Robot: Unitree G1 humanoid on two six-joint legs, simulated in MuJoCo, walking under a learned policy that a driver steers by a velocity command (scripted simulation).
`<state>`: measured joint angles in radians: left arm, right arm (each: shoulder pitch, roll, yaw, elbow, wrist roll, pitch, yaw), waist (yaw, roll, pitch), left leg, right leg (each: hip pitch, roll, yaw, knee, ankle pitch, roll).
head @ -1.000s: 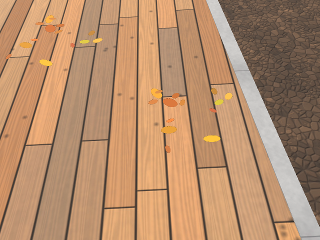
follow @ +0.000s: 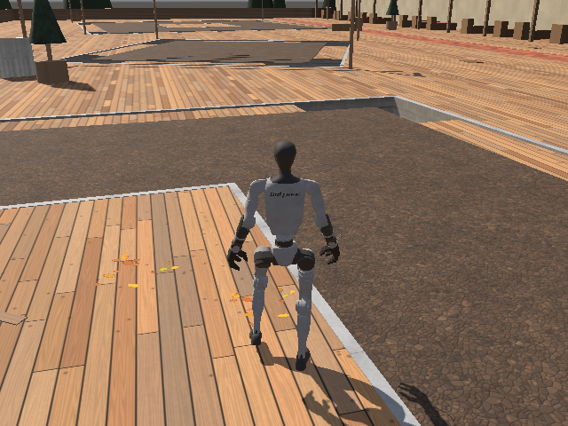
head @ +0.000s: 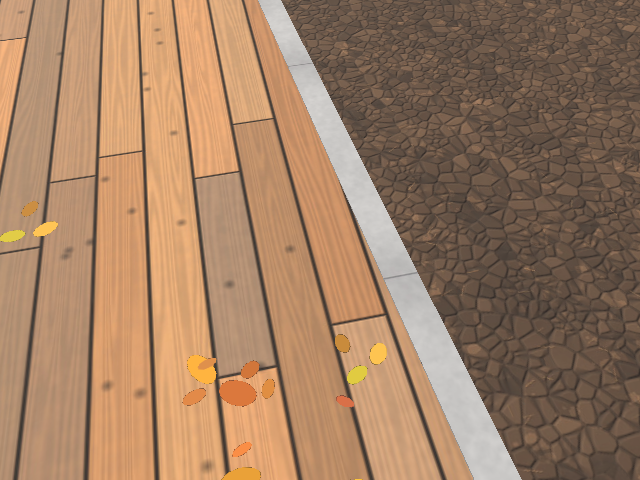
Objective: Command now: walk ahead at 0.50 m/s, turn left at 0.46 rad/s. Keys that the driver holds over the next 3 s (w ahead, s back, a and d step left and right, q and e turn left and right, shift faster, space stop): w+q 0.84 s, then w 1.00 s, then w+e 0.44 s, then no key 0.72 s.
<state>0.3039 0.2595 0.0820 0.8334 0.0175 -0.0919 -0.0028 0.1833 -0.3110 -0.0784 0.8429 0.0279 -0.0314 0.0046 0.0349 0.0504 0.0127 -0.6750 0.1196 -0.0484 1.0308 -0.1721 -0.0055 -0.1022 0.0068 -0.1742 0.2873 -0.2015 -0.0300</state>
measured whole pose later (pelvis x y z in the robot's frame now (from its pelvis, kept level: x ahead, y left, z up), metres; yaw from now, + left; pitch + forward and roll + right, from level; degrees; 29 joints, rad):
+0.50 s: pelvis +0.27 +0.09 +0.00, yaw +18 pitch +2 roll -1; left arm 0.09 0.30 0.07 0.73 0.01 -0.10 0.01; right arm 0.31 -0.27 -0.07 0.77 0.01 -0.05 0.01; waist -0.04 -0.02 0.04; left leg -0.21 -0.10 -0.06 0.37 -0.18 0.10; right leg -0.64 -0.11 0.07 0.94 -0.21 0.04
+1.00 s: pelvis +0.55 +0.13 +0.00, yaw +34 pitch +2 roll -2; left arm 0.32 0.26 0.07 0.83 0.00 -0.10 -0.02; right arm 0.20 -0.31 -0.07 0.66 0.02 -0.02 0.00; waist 0.06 0.05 0.02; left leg -0.64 0.07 -0.08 1.00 -0.25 0.01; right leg -0.14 0.02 -0.09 0.32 -0.20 -0.03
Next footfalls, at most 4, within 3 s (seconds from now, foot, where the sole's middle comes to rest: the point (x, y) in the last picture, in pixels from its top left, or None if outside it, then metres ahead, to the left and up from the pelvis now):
0.24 left None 0.29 0.16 -0.78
0.74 right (328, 420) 0.63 0.05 -0.78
1.24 left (166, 384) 0.70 0.43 -0.78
1.74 right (203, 254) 1.09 0.40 -0.78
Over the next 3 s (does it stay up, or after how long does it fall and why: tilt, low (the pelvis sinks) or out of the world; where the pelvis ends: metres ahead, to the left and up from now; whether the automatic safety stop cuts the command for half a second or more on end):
stays up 1.29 0.63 -0.01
